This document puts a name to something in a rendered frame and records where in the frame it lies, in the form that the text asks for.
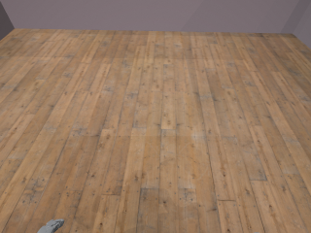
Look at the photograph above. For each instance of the robot left hand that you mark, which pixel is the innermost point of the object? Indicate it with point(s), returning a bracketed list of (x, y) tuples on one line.
[(51, 226)]

